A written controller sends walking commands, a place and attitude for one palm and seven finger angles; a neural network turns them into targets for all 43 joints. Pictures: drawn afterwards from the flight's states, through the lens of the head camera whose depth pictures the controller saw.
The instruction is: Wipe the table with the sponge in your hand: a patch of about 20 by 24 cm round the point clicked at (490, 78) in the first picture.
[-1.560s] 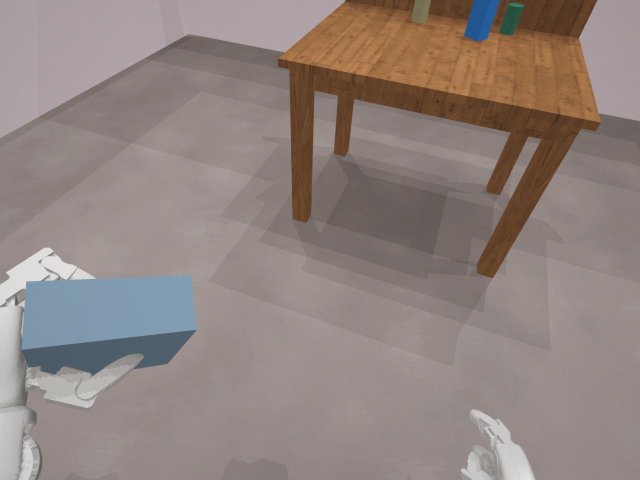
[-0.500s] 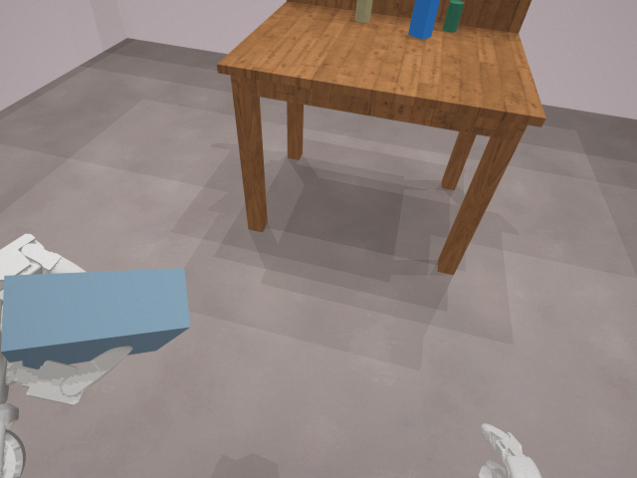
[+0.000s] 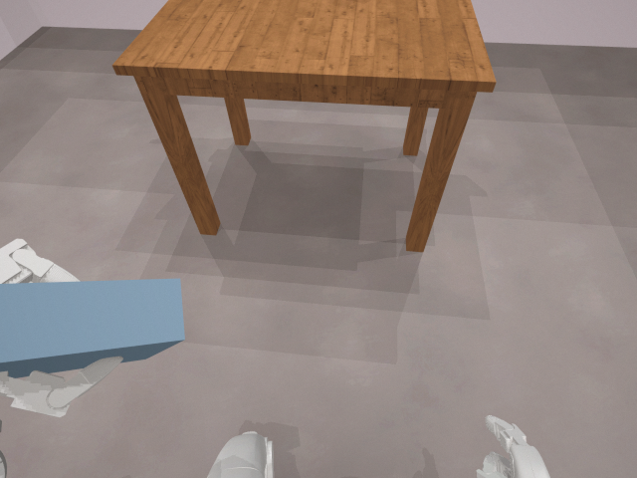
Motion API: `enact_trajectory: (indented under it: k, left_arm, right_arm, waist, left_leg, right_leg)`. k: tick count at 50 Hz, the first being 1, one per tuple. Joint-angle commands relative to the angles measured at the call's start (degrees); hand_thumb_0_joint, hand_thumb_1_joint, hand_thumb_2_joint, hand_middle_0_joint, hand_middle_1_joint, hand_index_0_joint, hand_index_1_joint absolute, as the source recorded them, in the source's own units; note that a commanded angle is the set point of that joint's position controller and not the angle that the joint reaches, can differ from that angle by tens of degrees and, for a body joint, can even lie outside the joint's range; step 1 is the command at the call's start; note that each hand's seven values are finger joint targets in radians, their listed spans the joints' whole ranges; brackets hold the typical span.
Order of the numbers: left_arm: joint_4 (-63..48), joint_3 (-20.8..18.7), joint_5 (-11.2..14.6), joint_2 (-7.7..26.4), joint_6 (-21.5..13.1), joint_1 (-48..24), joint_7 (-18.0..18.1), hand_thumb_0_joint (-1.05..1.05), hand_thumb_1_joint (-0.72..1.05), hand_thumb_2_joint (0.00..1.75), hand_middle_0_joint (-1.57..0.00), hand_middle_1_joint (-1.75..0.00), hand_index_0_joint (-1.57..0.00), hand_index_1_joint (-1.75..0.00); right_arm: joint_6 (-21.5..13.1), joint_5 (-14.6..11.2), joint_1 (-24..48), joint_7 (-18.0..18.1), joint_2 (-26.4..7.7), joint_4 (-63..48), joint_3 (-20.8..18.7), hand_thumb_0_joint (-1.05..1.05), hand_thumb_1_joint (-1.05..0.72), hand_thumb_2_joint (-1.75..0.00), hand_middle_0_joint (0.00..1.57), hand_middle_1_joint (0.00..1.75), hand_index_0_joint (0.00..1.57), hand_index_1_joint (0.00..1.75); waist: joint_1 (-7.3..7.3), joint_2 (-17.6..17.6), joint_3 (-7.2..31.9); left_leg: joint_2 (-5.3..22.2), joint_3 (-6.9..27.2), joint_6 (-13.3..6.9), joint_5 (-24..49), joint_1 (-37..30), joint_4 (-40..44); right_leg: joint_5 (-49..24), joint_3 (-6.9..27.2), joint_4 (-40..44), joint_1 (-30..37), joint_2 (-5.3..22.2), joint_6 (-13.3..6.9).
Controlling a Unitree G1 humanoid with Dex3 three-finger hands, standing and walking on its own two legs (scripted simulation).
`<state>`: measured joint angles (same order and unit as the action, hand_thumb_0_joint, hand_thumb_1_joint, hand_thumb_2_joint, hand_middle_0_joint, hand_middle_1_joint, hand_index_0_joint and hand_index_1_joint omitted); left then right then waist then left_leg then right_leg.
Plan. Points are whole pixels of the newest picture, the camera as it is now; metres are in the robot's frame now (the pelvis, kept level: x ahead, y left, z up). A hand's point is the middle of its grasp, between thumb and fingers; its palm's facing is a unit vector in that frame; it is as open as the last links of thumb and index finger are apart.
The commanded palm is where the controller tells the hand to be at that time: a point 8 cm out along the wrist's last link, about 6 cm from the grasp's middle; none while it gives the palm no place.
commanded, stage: walk to a spot facing it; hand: left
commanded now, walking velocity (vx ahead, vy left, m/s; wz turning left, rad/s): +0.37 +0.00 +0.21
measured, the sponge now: (114, 328) +0.23 +0.19 +0.15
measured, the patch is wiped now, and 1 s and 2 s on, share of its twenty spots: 0.00 0.00 0.00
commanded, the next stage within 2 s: turn to face it in 0.82 s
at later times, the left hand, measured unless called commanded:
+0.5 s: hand (96, 196) +0.35 +0.23 +0.20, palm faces +0.43 -0.78 -0.46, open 9.3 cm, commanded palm +0.30 +0.28 +0.18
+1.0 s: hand (126, 143) +0.45 +0.25 +0.18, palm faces +0.57 -0.69 -0.45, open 9.3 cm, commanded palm +0.38 +0.28 +0.18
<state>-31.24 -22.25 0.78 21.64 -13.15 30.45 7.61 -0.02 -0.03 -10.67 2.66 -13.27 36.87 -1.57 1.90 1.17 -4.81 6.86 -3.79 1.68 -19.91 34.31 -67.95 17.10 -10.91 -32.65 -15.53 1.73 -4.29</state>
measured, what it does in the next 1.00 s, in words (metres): walks ahead: left foot, then right foot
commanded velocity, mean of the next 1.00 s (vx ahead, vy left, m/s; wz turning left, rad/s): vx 0.24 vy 0.00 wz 0.23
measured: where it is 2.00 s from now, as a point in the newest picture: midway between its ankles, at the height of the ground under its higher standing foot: (356, 447)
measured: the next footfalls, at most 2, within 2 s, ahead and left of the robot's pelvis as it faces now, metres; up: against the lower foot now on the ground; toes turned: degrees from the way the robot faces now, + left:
left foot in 0.22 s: +0.21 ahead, +0.14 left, +0.00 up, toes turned +12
right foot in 0.58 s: +0.26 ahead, -0.15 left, +0.00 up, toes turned -6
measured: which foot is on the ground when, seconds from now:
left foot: up 0.00-0.20, down 0.22-0.58, up 0.60-0.94, down 0.96-1.00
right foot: down 0.00-0.24, up 0.26-0.56, down 0.58-0.96, up 0.98-1.00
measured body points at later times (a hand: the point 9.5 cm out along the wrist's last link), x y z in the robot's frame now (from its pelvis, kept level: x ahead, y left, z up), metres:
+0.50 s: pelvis +0.15 -0.01 +0.00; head +0.18 -0.01 +0.45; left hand +0.32 +0.27 +0.22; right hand +0.32 -0.19 -0.10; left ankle +0.17 +0.13 -0.73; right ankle +0.19 -0.15 -0.70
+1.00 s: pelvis +0.29 -0.03 -0.02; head +0.33 -0.01 +0.43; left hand +0.42 +0.28 +0.20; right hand +0.52 -0.26 -0.09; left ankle +0.35 +0.08 -0.73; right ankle +0.23 -0.15 -0.70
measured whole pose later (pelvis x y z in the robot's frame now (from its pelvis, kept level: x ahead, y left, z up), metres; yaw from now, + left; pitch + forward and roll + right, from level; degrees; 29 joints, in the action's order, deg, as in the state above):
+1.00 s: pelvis +0.29 -0.03 -0.02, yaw +12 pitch +0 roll +2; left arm -35.7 -23.9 1.8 24.1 -13.9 27.7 11.2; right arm -1.7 -0.5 -9.8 3.9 -14.1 30.9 -4.7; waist 0.3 -3.1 -6.6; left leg 2.2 -11.9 -2.8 -9.6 23.5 -35.6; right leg 31.2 -9.7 -56.2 -17.0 8.8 1.6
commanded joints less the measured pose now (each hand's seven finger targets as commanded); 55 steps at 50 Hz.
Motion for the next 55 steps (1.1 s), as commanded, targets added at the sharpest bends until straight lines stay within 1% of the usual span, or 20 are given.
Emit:
enact_trajectory:
  k: [1, 9, 10, 12, 13, 16, 20, 27, 28, 29, 30, 33, 37, 41, 45, 46, 47, 48, 51, 55]
  left_arm:
    - [-10.6, -8.0, 0.7, 10.1, -3.3, -2.4, 2.7, 0.0, 0.1, 1.3, -1.2, -1.6, -1.2, -1.6]
    - [-11.7, -3.8, 0.3, 9.0, -2.5, -11.2, 3.9, 0.0, 0.1, 1.3, -1.2, -1.6, -1.2, -1.6]
    - [-12.3, -4.1, 0.2, 9.5, -3.1, -12.2, 3.9, 0.0, 0.1, 1.3, -1.2, -1.6, -1.2, -1.6]
    - [-12.3, -3.0, 0.7, 8.2, -4.1, -13.2, 3.8, 0.0, 0.1, 1.3, -1.2, -1.6, -1.2, -1.6]
    - [-7.8, -5.0, 0.3, 11.3, -3.6, -11.2, 3.0, 0.0, 0.1, 1.3, -1.2, -1.6, -1.2, -1.6]
    - [-14.7, -6.7, 0.4, 10.9, -4.0, -9.3, 2.4, 0.0, 0.1, 1.3, -1.2, -1.6, -1.2, -1.6]
    - [-15.5, -6.4, 1.0, 8.0, -4.4, -4.2, 2.6, 0.0, 0.1, 1.3, -1.2, -1.6, -1.2, -1.6]
    - [-4.6, -2.4, 0.5, 5.1, -1.9, -9.7, 2.2, 0.0, 0.1, 1.3, -1.2, -1.6, -1.2, -1.6]
    - [-4.1, -2.7, 0.1, 6.6, -1.6, -11.1, 2.2, 0.0, 0.1, 1.3, -1.2, -1.6, -1.2, -1.6]
    - [-3.0, -4.6, -0.4, 10.1, -1.0, -11.3, 2.6, 0.0, 0.1, 1.3, -1.2, -1.6, -1.2, -1.6]
    - [-3.5, -5.9, 0.6, 11.3, -0.4, -13.3, 2.7, 0.0, 0.1, 1.3, -1.2, -1.6, -1.2, -1.6]
    - [-7.1, -5.3, 0.2, 10.4, -2.2, -11.1, 2.1, 0.0, 0.1, 1.3, -1.2, -1.6, -1.2, -1.6]
    - [-11.4, -7.2, -0.2, 10.9, -3.6, -6.6, 3.0, 0.0, 0.1, 1.3, -1.2, -1.6, -1.2, -1.6]
    - [-13.2, -9.2, 0.6, 10.4, -3.2, -0.1, 4.3, 0.0, 0.1, 1.3, -1.2, -1.6, -1.2, -1.6]
    - [-14.1, -8.3, 1.0, 9.9, -2.7, -1.7, 5.1, 0.0, 0.1, 1.3, -1.2, -1.6, -1.2, -1.6]
    - [-15.2, -7.5, 1.1, 9.8, -2.9, -3.6, 5.2, 0.0, 0.1, 1.3, -1.2, -1.6, -1.2, -1.6]
    - [-15.5, -6.2, 1.3, 8.6, -3.7, -3.8, 5.0, 0.0, 0.1, 1.3, -1.2, -1.6, -1.2, -1.6]
    - [-18.0, -6.7, 1.9, 9.6, -4.7, -5.7, 5.1, 0.0, 0.1, 1.3, -1.2, -1.6, -1.2, -1.6]
    - [-16.3, -8.4, 0.7, 13.0, -4.5, -8.0, 3.2, 0.0, 0.1, 1.3, -1.2, -1.6, -1.2, -1.6]
    - [-20.6, -5.9, 1.6, 9.5, -3.7, -5.7, 2.1, 0.0, 0.1, 1.3, -1.2, -1.6, -1.2, -1.6]
  right_arm:
    - [-3.4, 0.3, 3.8, 0.7, -3.4, -10.4, -1.0, 0.0, -0.9, -0.9, 0.2, 0.3, 0.2, 0.3]
    - [-5.1, 0.2, 0.9, 2.2, -3.9, -11.7, -1.7, 0.0, -0.9, -0.9, 0.2, 0.3, 0.2, 0.3]
    - [-5.4, 0.2, 0.2, 2.5, -4.6, -11.9, -2.1, 0.0, -0.9, -0.9, 0.2, 0.3, 0.2, 0.3]
    - [-5.9, 0.0, 1.2, 1.6, -5.2, -12.6, -1.7, 0.0, -0.9, -0.9, 0.2, 0.3, 0.2, 0.3]
    - [-5.9, 0.2, 2.5, 1.1, -5.0, -11.2, -1.1, 0.0, -0.9, -0.9, 0.2, 0.3, 0.2, 0.3]
    - [-6.2, -0.3, 3.7, 0.6, -4.0, -10.7, -1.8, 0.0, -0.9, -0.9, 0.2, 0.3, 0.2, 0.3]
    - [-8.0, 0.0, 3.0, 0.4, -3.9, -10.2, -1.5, 0.0, -0.9, -0.9, 0.2, 0.3, 0.2, 0.3]
    - [-7.7, -0.7, 2.0, 2.2, -3.7, -9.3, -1.0, 0.0, -0.9, -0.9, 0.2, 0.3, 0.2, 0.3]
    - [-7.3, -0.8, 2.0, 2.3, -3.1, -9.1, -0.8, 0.0, -0.9, -0.9, 0.2, 0.3, 0.2, 0.3]
    - [-6.7, -0.6, 1.7, 2.2, -1.5, -9.2, -0.4, 0.0, -0.9, -0.9, 0.2, 0.3, 0.2, 0.3]
    - [-7.3, -0.3, 5.0, 2.0, -3.3, -9.7, -0.8, 0.0, -0.9, -0.9, 0.2, 0.3, 0.2, 0.3]
    - [-5.9, -0.2, 6.1, 1.5, -3.3, -8.1, -0.2, 0.0, -0.9, -0.9, 0.2, 0.3, 0.2, 0.3]
    - [-4.5, 0.1, 5.7, 1.2, -2.9, -9.8, -1.0, 0.0, -0.9, -0.9, 0.2, 0.3, 0.2, 0.3]
    - [-4.0, 0.3, 3.7, 1.0, -2.0, -13.2, -1.6, 0.0, -0.9, -0.9, 0.2, 0.3, 0.2, 0.3]
    - [-3.8, 0.2, 1.5, 1.4, -2.3, -13.8, -2.3, 0.0, -0.9, -0.9, 0.2, 0.3, 0.2, 0.3]
    - [-3.8, 0.0, 0.5, 1.9, -2.7, -13.7, -2.7, 0.0, -0.9, -0.9, 0.2, 0.3, 0.2, 0.3]
    - [-4.1, -0.2, 0.4, 1.9, -3.7, -13.5, -3.1, 0.0, -0.9, -0.9, 0.2, 0.3, 0.2, 0.3]
    - [-4.6, -0.6, 1.0, 1.2, -5.5, -13.9, -3.2, 0.0, -0.9, -0.9, 0.2, 0.3, 0.2, 0.3]
    - [-5.0, -0.9, 2.7, -0.3, -5.9, -12.1, -3.4, 0.0, -0.9, -0.9, 0.2, 0.3, 0.2, 0.3]
    - [-7.1, -0.1, 3.9, -0.8, -4.6, -11.8, -1.5, 0.0, -0.9, -0.9, 0.2, 0.3, 0.2, 0.3]
  waist:
    - [-2.21, -6.4, 9.5]
    - [-1.23, -4.8, 9.1]
    - [-0.12, 1.2, 11.2]
    - [-0.88, 18.0, 12.5]
    - [-0.93, 14.5, 11.1]
    - [-1.92, 10.3, 7.3]
    - [-2.22, 13.6, 9.7]
    - [-1.81, 6.7, 9.0]
    - [-2.15, -0.1, 9.1]
    - [-2.66, -17.1, 9.5]
    - [-4.21, -21.9, 8.7]
    - [-2.94, -9.5, 5.1]
    - [-2.2, -8.5, 8.2]
    - [-4.29, -10.4, 9.8]
    - [-1.79, -8.8, 14.1]
    - [0.25, -5.5, 16.7]
    - [0.34, 4.6, 19.1]
    - [-1.51, 16.0, 21.0]
    - [-1.75, 11.5, 18.7]
    - [-2.44, 13.7, 13.5]
  left_leg:
    - [1.2, -2.9, -0.6, 4.1, -0.9, 18.5]
    - [-4.3, -9.7, -2.7, 8.5, -22.2, 39.1]
    - [-2.3, -5.2, -4.7, 8.9, -31.3, 41.0]
    - [18.0, 30.9, -15.8, 21.8, -41.8, 48.5]
    - [20.5, 33.2, -17.2, 10.2, -35.6, 51.2]
    - [16.8, 22.3, -15.7, -5.5, -25.0, 53.4]
    - [11.2, 8.2, -11.2, -4.8, -18.2, 54.5]
    - [5.7, 0.5, -6.8, -7.0, -15.1, 40.6]
    - [3.0, -1.6, -5.6, -7.8, -10.2, 30.3]
    - [-3.5, -5.2, -3.3, -10.8, 2.0, 12.7]
    - [-4.8, 0.6, -2.3, -12.1, 8.0, 1.2]
    - [-0.7, 4.4, -0.5, -4.5, 9.5, -6.9]
    - [0.1, -0.5, 0.1, -1.4, 3.1, 8.8]
    - [-2.4, -8.3, -0.1, 0.6, -1.9, 24.5]
    - [-7.7, -12.6, -0.5, 7.3, -16.0, 35.4]
    - [-8.3, -11.7, -1.2, 12.8, -25.0, 40.8]
    - [0.1, -0.2, -5.0, 25.9, -36.6, 42.4]
    - [17.8, 24.2, -14.8, 54.5, -42.3, 42.0]
    - [17.3, 19.0, -15.3, 35.6, -33.0, 44.4]
    - [12.0, 4.4, -9.4, 20.7, -20.8, 49.5]
  right_leg:
    - [-14.1, 12.4, 14.8, 8.6, 16.0, -5.2]
    - [-17.3, 6.7, 0.8, 6.6, 12.4, -1.6]
    - [-18.5, 5.5, -9.8, 0.3, 10.3, 0.6]
    - [17.0, 5.8, -34.8, -18.2, -0.3, 4.6]
    - [17.1, 11.1, -39.7, -20.5, 2.3, 4.3]
    - [11.3, 11.4, -37.4, -22.0, 6.0, 5.2]
    - [4.5, 4.7, -21.7, -10.1, 4.9, 5.9]
    - [2.2, -1.5, 3.5, 5.9, 0.2, 6.9]
    - [5.2, 5.9, 8.9, 9.5, 5.2, 4.7]
    - [5.5, 27.3, 15.5, 15.8, 18.2, -1.4]
    - [3.7, 36.6, 18.6, 16.4, 24.7, -4.9]
    - [-11.1, 22.8, 15.9, 14.4, 23.5, -4.9]
    - [-33.3, 6.3, 11.4, 16.7, 20.5, -2.5]
    - [-43.0, 2.8, 7.8, 18.0, 19.4, -2.0]
    - [-47.1, -2.0, -5.7, 12.8, 17.9, 1.0]
    - [-43.2, -2.7, -14.9, 8.6, 16.2, 3.2]
    - [-19.5, -2.0, -28.0, -1.7, 10.7, 5.6]
    - [19.6, 3.7, -39.4, -14.1, 2.3, 7.4]
    - [15.0, 12.1, -42.9, -17.2, 4.0, 6.3]
    - [7.0, 7.4, -24.9, -8.5, 3.1, 6.4]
